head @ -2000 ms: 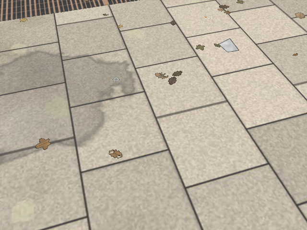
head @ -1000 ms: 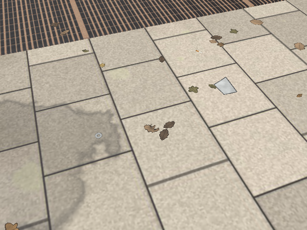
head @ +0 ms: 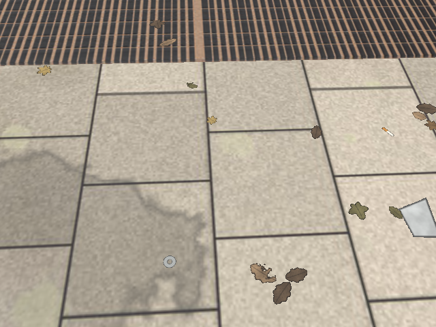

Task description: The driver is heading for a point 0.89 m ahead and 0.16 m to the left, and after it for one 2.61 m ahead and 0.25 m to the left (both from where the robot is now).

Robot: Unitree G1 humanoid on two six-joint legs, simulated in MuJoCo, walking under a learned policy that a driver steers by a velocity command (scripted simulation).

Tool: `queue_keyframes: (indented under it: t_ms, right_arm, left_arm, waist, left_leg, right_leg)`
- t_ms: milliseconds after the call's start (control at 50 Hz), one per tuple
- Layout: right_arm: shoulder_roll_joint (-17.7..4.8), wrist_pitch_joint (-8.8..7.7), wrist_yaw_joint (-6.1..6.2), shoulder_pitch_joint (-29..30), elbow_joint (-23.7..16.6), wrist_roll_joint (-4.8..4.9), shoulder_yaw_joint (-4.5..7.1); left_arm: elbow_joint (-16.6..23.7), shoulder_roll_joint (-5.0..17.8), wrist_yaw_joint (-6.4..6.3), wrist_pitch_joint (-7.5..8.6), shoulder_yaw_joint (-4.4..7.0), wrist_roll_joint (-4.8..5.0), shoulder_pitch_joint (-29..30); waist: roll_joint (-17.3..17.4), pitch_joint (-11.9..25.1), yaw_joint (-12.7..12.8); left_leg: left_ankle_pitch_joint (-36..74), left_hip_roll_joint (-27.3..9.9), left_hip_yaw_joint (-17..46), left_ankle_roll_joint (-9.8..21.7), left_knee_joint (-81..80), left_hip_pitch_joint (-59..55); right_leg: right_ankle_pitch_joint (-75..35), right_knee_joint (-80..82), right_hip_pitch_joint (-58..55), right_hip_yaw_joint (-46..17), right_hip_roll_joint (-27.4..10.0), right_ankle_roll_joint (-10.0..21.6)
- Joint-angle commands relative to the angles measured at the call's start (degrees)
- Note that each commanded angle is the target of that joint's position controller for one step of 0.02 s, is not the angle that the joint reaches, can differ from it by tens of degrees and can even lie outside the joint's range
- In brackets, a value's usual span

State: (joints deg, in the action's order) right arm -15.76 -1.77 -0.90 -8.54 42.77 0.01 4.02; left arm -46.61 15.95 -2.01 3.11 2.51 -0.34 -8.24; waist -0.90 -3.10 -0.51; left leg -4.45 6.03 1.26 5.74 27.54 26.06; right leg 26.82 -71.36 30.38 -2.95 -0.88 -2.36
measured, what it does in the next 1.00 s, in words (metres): walks ahead, turning left: right foot, then left foot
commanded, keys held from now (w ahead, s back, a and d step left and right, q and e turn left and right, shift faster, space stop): q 0.08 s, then w+q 0.36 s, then no key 0.54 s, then w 0.02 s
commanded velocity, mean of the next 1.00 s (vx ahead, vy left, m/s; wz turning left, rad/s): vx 0.20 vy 0.00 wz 0.38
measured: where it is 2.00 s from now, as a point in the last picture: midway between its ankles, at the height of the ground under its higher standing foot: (157, 281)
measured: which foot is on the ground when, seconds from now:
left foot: down 0.00-0.34, up 0.36-0.72, down 0.74-1.00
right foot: up 0.00-0.32, down 0.34-0.76, up 0.78-1.00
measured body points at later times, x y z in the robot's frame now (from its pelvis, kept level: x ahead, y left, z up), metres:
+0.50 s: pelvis +0.11 -0.04 +0.02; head +0.13 -0.06 +0.47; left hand +0.10 +0.26 -0.08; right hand +0.35 -0.26 -0.08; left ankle +0.12 +0.11 -0.65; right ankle +0.12 -0.16 -0.73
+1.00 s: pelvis +0.21 +0.02 +0.01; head +0.22 +0.04 +0.45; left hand +0.20 +0.31 -0.12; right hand +0.45 -0.14 -0.10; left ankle +0.22 +0.15 -0.73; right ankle +0.27 -0.11 -0.71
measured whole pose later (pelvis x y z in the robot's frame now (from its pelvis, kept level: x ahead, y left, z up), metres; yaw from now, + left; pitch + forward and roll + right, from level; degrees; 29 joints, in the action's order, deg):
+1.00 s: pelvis +0.21 +0.02 +0.01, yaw +22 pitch +1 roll +1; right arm -11.8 -0.2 -0.4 -7.0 42.1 -1.0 2.3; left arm -46.2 15.0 -2.1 -0.2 2.3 -0.5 -12.9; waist -1.7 -0.7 0.6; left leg -9.3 2.1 -0.4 1.7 27.5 19.6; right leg 20.7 -41.8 21.9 -1.1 -4.4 -3.9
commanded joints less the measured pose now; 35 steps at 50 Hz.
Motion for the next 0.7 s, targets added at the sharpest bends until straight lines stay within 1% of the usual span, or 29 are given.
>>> queue_keyframes:
  t_ms: [20, 40, 80, 100, 120, 140, 160, 200, 240, 260, 280, 300, 320, 340, 360, 380, 400, 420, 440, 460, 480, 500, 520, 560, 600, 620, 660, 680, 700]
  right_arm:
    - [-7.9, -0.12, 0.79, -0.1, -4.9, -0.62, 2.09]
    - [-8.6, -0.03, 1.12, -0.7, -5.2, -0.52, 2.36]
    - [-9.5, 0.62, 1.91, -1.3, -5.8, 0.02, 2.68]
    - [-9.2, 0.98, 2.27, -1.2, -6.3, 0.46, 2.64]
    - [-8.9, 1.28, 2.57, -0.8, -6.7, 0.9, 2.54]
    - [-9.0, 1.46, 2.81, -0.4, -7.1, 1.12, 2.52]
    - [-9.3, 1.52, 2.98, -0.5, -7.3, 1.02, 2.55]
    - [-9.6, 1.52, 3.15, -1.8, -7.4, 0.8, 2.69]
    - [-9.5, 1.59, 3.04, -2.9, -7.5, 0.84, 2.69]
    - [-9.4, 1.69, 2.9, -3.1, -7.6, 0.82, 2.62]
    - [-9.2, 1.84, 2.77, -3.1, -7.8, 0.84, 2.48]
    - [-8.6, 2.04, 2.72, -2.1, -8.2, 1.0, 2.24]
    - [-7.6, 2.22, 2.72, -1.3, -8.6, 1.13, 1.86]
    - [-5.0, 2.06, 2.67, -0.5, -9.4, 1.31, 1.11]
    - [-1.0, 1.44, 2.41, -1.1, -10.5, 1.93, 0.18]
    - [-5.1, 0.23, 1.82, 2.0, -13.1, 1.36, 1.0]
    - [-7.8, -0.13, 1.37, 1.5, -12.3, 0.88, 1.76]
    - [-8.0, -0.04, 1.07, -0.5, -10.7, 0.72, 2.1]
    - [-7.5, 0.04, 0.88, -2.0, -9.7, 0.62, 2.17]
    - [-6.2, 0.0, 0.6, -1.4, -9.6, 0.46, 1.98]
    - [-4.9, -0.09, 0.47, -1.0, -9.6, 0.38, 1.72]
    - [-3.8, -0.16, 0.44, -0.8, -9.6, 0.42, 1.45]
    - [-3.1, -0.2, 0.45, -0.3, -9.9, 0.41, 1.24]
    - [-1.6, -0.2, 0.31, 1.7, -10.5, 0.19, 0.67]
    - [0.3, -0.23, -0.27, 4.7, -11.1, 0.13, -0.17]
    - [0.2, -0.25, -0.58, 6.0, -11.3, 0.23, -0.21]
    - [-1.3, -0.34, -0.99, 7.1, -11.7, 0.61, 0.31]
    - [-2.0, -0.47, -1.09, 6.8, -11.7, 0.73, 0.59]
    - [-2.5, -0.66, -1.1, 5.0, -11.2, 0.69, 0.94]
  left_arm:
    - [3.0, 4.4, -1.14, -1.23, 1.56, -0.48, -6.5]
    - [3.3, 4.1, -1.44, -1.39, 1.52, -0.59, -6.1]
    - [4.2, 4.3, -1.81, -1.89, 1.63, -0.62, -4.7]
    - [4.6, 4.4, -1.75, -2.08, 1.71, -0.53, -3.9]
    - [5.3, 4.5, -1.57, -2.15, 1.75, -0.37, -2.4]
    - [6.0, 4.6, -1.32, -2.04, 1.82, -0.23, -0.8]
    - [6.7, 4.8, -1.06, -1.72, 1.89, -0.08, 0.4]
    - [7.5, 4.9, -0.49, -0.55, 1.92, 0.17, 1.9]
    - [8.0, 5.0, 0.09, 0.72, 2.02, 0.52, 2.2]
    - [8.0, 5.0, 0.36, 1.25, 2.15, 0.81, 1.8]
    - [8.0, 5.0, 0.6, 1.71, 2.33, 1.15, 0.7]
    - [7.4, 4.9, 0.76, 2.13, 2.58, 1.47, -1.6]
    - [6.3, 5.3, 0.75, 2.38, 3.06, 1.59, -4.7]
    - [5.1, 8.1, 0.39, 2.49, 4.0, 1.01, -10.1]
    - [4.7, 12.3, 0.23, 2.13, 4.75, -0.67, -13.5]
    - [4.9, 13.4, 0.92, 2.47, 5.44, -1.87, -12.4]
    - [6.1, 10.2, 0.67, 2.71, 4.76, -0.81, -9.3]
    - [6.6, 7.8, 0.37, 2.64, 4.09, 0.12, -7.6]
    - [7.0, 7.0, 0.23, 2.39, 3.74, 0.37, -6.9]
    - [6.7, 6.3, 0.17, 2.38, 3.28, 0.05, -7.4]
    - [6.5, 5.9, 0.28, 2.57, 2.97, -0.54, -7.8]
    - [6.2, 5.8, 0.5, 2.66, 2.86, -0.91, -8.1]
    - [5.8, 6.1, 0.67, 2.57, 2.91, -0.96, -8.4]
    - [5.1, 6.6, 0.72, 1.91, 2.94, -0.46, -8.5]
    - [4.2, 7.7, 0.77, 1.2, 3.11, 0.47, -9.2]
    - [3.6, 8.7, 0.86, 0.97, 3.35, 0.9, -10.2]
    - [2.9, 10.0, 1.14, 0.68, 3.64, 1.4, -11.6]
    - [2.7, 10.2, 1.21, 0.6, 3.7, 1.72, -11.4]
    - [2.7, 10.1, 1.2, 0.57, 3.66, 2.18, -10.5]
  waist:
    - [4.2, 10.7, 2.7]
    - [4.5, 11.4, 2.5]
    - [5.2, 13.0, 1.8]
    - [5.4, 13.7, 1.6]
    - [6.1, 13.2, 1.1]
    - [7.8, 12.0, 0.6]
    - [9.2, 11.1, 0.1]
    - [9.9, 10.2, -0.9]
    - [10.0, 10.0, -1.4]
    - [10.2, 9.7, -1.2]
    - [10.4, 9.2, -0.4]
    - [10.0, 8.4, 1.5]
    - [8.9, 7.2, 3.4]
    - [4.5, 8.5, 5.5]
    - [-7.9, 9.4, 4.8]
    - [-12.7, 3.8, 3.9]
    - [-9.6, 1.2, 2.8]
    - [-8.1, 1.0, 2.1]
    - [-7.3, 1.8, 1.6]
    - [-6.2, 0.3, 2.1]
    - [-5.3, 0.0, 2.1]
    - [-5.3, 0.2, 2.0]
    - [-5.7, 0.7, 2.1]
    - [-6.3, 1.8, 2.4]
    - [-7.5, 2.4, 3.5]
    - [-7.9, 2.7, 4.2]
    - [-8.8, 3.3, 4.6]
    - [-9.1, 3.6, 4.1]
    - [-9.0, 4.3, 2.7]
  left_leg:
    - [20.0, -14.6, 16.9, 11.1, -9.3, -7.9]
    - [20.5, -14.3, 16.9, 10.8, -8.9, -8.1]
    - [14.6, -14.2, 18.4, 10.0, -8.7, -9.2]
    - [4.2, -13.5, 19.4, 9.2, -9.5, -9.2]
    - [-8.8, -12.6, 20.7, 8.4, -11.0, -8.6]
    - [-17.7, -12.2, 22.6, 7.8, -12.4, -8.0]
    - [-21.9, -12.3, 24.2, 7.5, -13.3, -7.9]
    - [-24.3, -12.6, 26.0, 7.2, -13.3, -8.8]
    - [-25.4, -12.5, 27.3, 7.1, -12.4, -9.3]
    - [-26.4, -12.3, 27.9, 7.0, -12.0, -8.8]
    - [-27.8, -11.9, 28.6, 6.8, -11.6, -7.6]
    - [-29.6, -10.7, 28.7, 6.0, -10.7, -5.2]
    - [-30.7, -8.5, 27.6, 4.5, -8.5, -0.8]
    - [-32.5, -5.3, 23.3, 1.2, 0.7, 8.1]
    - [-29.2, 2.2, 10.6, -1.6, 17.0, 18.5]
    - [-25.1, -1.9, 9.7, -1.7, 24.8, 27.7]
    - [-20.2, -4.4, 9.9, -2.5, 29.3, 29.0]
    - [-16.5, -5.0, 8.9, -3.5, 31.7, 28.3]
    - [-13.7, -5.6, 7.7, -4.4, 34.1, 27.2]
    - [-10.9, -6.0, 7.2, -5.2, 36.1, 26.0]
    - [-8.5, -6.0, 6.4, -5.7, 37.2, 23.6]
    - [-7.0, -5.9, 5.5, -6.3, 36.9, 21.6]
    - [-6.0, -5.9, 4.4, -7.0, 34.8, 19.8]
    - [-3.5, -6.5, 1.9, -7.9, 27.2, 15.0]
    - [-0.7, -7.1, -1.1, -7.8, 18.0, 8.5]
    - [-0.4, -6.7, -2.2, -7.6, 14.8, 6.1]
    - [-1.7, -5.6, -3.1, -6.6, 10.2, 3.0]
    - [-2.5, -5.2, -3.1, -5.6, 7.4, 1.7]
    - [-1.1, -4.7, -2.9, -4.3, 2.7, -1.4]
  right_leg:
    - [-3.4, 6.8, 0.3, -1.1, -1.1, -0.7]
    - [-4.4, 9.4, 0.5, -1.1, -0.6, -1.1]
    - [-7.0, 12.9, 1.4, -2.0, -0.1, -1.9]
    - [-9.0, 14.9, 1.6, -2.4, -0.3, -2.0]
    - [-10.8, 17.5, 1.9, -2.6, -0.2, -1.9]
    - [-11.6, 20.3, 2.3, -2.5, 0.1, -1.8]
    - [-11.7, 22.7, 2.3, -2.5, 0.4, -1.7]
    - [-11.2, 27.4, 1.0, -2.4, 1.0, -1.3]
    - [-9.4, 32.1, -2.3, -1.9, 1.9, -0.4]
    - [-8.2, 34.4, -4.9, -1.4, 2.5, 0.2]
    - [-7.7, 37.4, -8.2, -0.9, 3.0, 0.9]
    - [-10.0, 42.8, -13.3, -0.3, 2.9, 1.8]
    - [-12.3, 48.7, -20.0, -0.1, 1.6, 3.0]
    - [-9.8, 51.4, -30.5, -6.0, -6.5, 5.8]
    - [3.2, 56.2, -36.6, -21.9, -18.1, 10.6]
    - [11.9, 59.9, -31.8, -34.2, -24.0, 14.8]
    - [12.3, 60.2, -30.3, -30.4, -22.3, 14.3]
    - [8.0, 60.3, -30.2, -24.7, -19.1, 12.1]
    - [3.6, 60.3, -30.4, -20.1, -16.8, 10.3]
    - [-4.8, 60.6, -27.9, -15.6, -15.4, 10.2]
    - [-13.6, 60.7, -25.5, -11.0, -13.9, 10.4]
    - [-22.5, 60.2, -24.1, -7.3, -12.9, 10.8]
    - [-30.5, 59.5, -23.5, -4.3, -12.3, 11.1]
    - [-39.8, 58.0, -22.6, 0.5, -10.9, 11.1]
    - [-42.0, 56.8, -21.3, 3.3, -9.9, 10.6]
    - [-42.0, 56.1, -21.5, 3.4, -10.1, 10.6]
    - [-43.1, 54.1, -23.6, 1.8, -11.7, 10.8]
    - [-43.8, 52.5, -24.8, 0.9, -12.4, 10.7]
    - [-44.1, 50.1, -25.7, 0.5, -12.4, 10.0]
Velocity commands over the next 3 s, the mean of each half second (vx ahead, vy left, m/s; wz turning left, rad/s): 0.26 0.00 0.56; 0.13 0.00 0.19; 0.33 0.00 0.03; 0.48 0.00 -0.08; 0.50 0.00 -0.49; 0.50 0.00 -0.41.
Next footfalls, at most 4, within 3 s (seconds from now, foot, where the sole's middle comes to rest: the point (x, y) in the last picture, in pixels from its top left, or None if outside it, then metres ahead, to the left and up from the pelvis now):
0.34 right None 0.16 -0.15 -0.77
0.74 left None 0.25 0.16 -0.77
1.06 right None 0.31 -0.08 -0.76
1.40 left None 0.33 0.22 -0.77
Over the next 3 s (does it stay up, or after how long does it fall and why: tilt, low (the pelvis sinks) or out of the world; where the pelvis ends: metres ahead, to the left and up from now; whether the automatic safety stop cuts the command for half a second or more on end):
stays up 1.12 0.22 0.00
